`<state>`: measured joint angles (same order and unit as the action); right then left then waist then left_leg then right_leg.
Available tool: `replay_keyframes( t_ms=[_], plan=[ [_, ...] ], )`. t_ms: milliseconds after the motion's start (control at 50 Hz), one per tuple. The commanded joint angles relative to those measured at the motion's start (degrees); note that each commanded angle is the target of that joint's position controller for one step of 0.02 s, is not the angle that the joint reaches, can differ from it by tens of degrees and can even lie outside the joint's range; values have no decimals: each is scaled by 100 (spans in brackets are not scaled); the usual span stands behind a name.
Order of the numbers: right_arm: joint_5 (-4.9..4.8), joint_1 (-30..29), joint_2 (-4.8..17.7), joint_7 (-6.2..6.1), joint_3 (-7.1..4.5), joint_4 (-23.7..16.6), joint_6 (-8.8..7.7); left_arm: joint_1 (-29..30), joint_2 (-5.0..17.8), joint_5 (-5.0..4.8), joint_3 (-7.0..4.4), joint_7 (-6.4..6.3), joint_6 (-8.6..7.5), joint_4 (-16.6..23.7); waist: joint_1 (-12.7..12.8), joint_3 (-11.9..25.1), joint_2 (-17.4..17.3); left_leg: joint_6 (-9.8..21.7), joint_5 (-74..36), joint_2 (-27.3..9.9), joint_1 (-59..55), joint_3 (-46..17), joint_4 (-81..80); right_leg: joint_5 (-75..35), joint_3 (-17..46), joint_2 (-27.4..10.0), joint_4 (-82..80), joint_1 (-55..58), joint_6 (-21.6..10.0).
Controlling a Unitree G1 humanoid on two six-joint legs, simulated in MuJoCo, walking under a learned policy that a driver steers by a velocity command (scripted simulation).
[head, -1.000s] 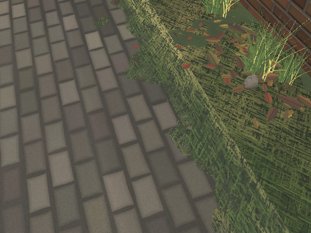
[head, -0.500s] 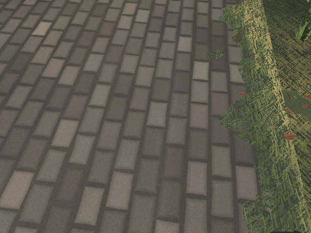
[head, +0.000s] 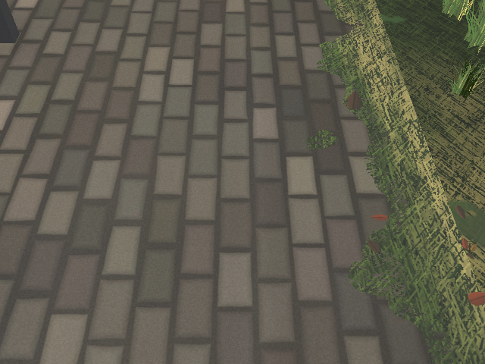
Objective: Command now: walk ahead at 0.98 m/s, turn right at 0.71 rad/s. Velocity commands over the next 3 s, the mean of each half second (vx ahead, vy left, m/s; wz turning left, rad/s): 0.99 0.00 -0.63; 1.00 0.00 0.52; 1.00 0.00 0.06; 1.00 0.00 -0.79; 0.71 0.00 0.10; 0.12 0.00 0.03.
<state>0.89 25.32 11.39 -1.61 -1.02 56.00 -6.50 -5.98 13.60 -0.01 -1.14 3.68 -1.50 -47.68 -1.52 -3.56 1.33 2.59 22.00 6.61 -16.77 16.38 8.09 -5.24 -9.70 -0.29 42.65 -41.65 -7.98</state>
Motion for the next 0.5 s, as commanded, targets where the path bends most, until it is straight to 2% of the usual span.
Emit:
replay_keyframes(
  t_ms=[20, 40, 60, 80, 100, 120, 140, 160, 180, 220, 260, 300, 320, 380, 400, 420, 440, 460, 480, 500],
  plan=[
    [51, -581, 1431, -299, -284, -513, 68, -1390, 884, 26, -241, -30, 41, -33, 1225, 659, -943, -565, -9880, -1779, 1047, -51, 2259, 405, -383, 704, -179, 2624, -272],
    [119, -1092, 1579, -310, -346, -697, 160, -2730, 1168, 34, -398, -81, 75, -423, 1896, 1066, -938, -490, -9738, -1848, 1618, -213, 3873, 760, -9, 641, -291, 3840, -549],
    [64, -1778, 1696, -230, -442, -843, 251, -3830, 1394, -45, -579, -174, 64, -711, 2604, 1199, -336, -377, -6882, -1280, 2632, -178, 6858, 707, 709, 194, -1073, 4892, -1108],
    [162, -2478, 662, -4, -168, -1126, 134, -3306, 1220, -159, -559, -254, 110, -905, 2041, 391, 1213, -201, 206, -97, 4976, -591, 9105, 599, 1248, 67, -665, 5206, -1136],
    [87, -1673, 42, 64, 39, -1655, -3, -2362, 1375, 44, -495, -232, 46, -599, 672, 703, 1007, -308, 667, -213, 6594, -1654, 9858, -47, 3318, -466, -578, 5579, -1826],
    [97, -1436, 273, 154, 124, -1967, -171, -2150, 1359, 114, -532, -305, 52, -400, 641, 1385, 770, -281, 509, -346, 7080, -2468, 9394, 2695, 5328, -1398, -2241, 5862, -2289],
    [172, -1538, 723, 200, 77, -1859, -260, -1930, 955, 182, -476, -361, 33, -313, 423, 618, -492, -199, -33, -712, 6984, -2455, 8563, 3903, 5473, -1408, -3150, 4808, -1922],
    [271, -1645, 847, 212, 41, -1831, -199, -1580, 882, 154, -436, -380, -9, -290, 102, 132, -854, -272, -205, -912, 6650, -2361, 8002, 3923, 5019, -1166, -3315, 3835, -1604],
    [378, -1591, 821, 213, 86, -1823, -69, -1478, 957, 128, -420, -411, -113, -234, -88, -122, -845, -394, -220, -1056, 6378, -2352, 7572, 3593, 4740, -959, -3335, 3141, -1540],
    [387, -1932, 819, 240, 154, -1987, 204, -1330, 944, 55, -378, -409, -317, -158, -207, -504, -913, -651, -546, -1383, 5525, -2099, 6189, 3137, 3847, -407, -3579, 1645, -1340],
    [273, -2356, 762, 296, 218, -2148, 235, -1425, 1102, 61, -452, -395, -446, -119, -7, -479, -631, -724, -1431, -1490, 4807, -1801, 4672, 2024, 3059, -66, -3618, 1267, -1185],
    [103, -2813, 509, 337, 317, -2246, 216, -1743, 1036, -49, -477, -319, -505, -204, 405, -344, -274, -577, -2593, -1389, 4175, -1566, 3327, 1193, 2543, 136, -3610, 1538, -862],
    [63, -2967, 480, 343, 324, -2262, 207, -1946, 1037, -87, -489, -270, -524, -250, 612, -250, -185, -478, -3045, -1294, 4075, -1457, 2982, 859, 2532, 47, -3656, 1925, -767],
    [82, -3248, 696, 313, 230, -2335, 159, -2256, 1114, 3, -527, -260, -498, -319, 917, -74, 77, -189, -3025, -1064, 4435, -1371, 2190, -527, 2517, -285, -3242, 3584, -536],
    [105, -3144, 812, 290, 168, -2326, 129, -2260, 1184, 35, -536, -293, -488, -328, 843, 84, 143, -91, -2733, -913, 4319, -1343, 2017, -1440, 2472, -371, -2856, 4028, -423],
    [118, -2733, 992, 259, 73, -2223, 98, -2222, 1342, 67, -561, -322, -489, -325, 624, 421, 239, 7, -2297, -710, 3947, -1313, 2000, -2470, 2442, -462, -2274, 4408, -301],
    [85, -1925, 1221, 214, -50, -2009, 64, -2114, 1533, 130, -592, -337, -480, -321, 190, 933, 331, 122, -1739, -533, 3216, -1299, 2065, -3212, 2365, -482, -1335, 4566, -200],
    [69, -719, 1425, 137, -174, -1691, 59, -1747, 1589, 183, -599, -345, -470, -258, -550, 1455, 359, 215, -1452, -699, 1940, -1376, 2182, -2948, 2191, -324, 28, 3958, -102],
    [175, 713, 1843, 23, -333, -1384, 94, -1451, 1136, 259, -481, -364, -502, -90, -1184, 2161, -47, 326, 208, -1540, 592, -2292, 2530, -1659, 1837, -92, 2105, 2866, -63],
    [403, 588, 2446, 97, -484, -1200, 100, -2402, 121, -104, -228, -253, -562, 196, -253, 2683, -2398, 1184, 1774, -3000, -772, -6038, 1153, 3029, 1618, 900, 4038, 617, 312]
  ],
)
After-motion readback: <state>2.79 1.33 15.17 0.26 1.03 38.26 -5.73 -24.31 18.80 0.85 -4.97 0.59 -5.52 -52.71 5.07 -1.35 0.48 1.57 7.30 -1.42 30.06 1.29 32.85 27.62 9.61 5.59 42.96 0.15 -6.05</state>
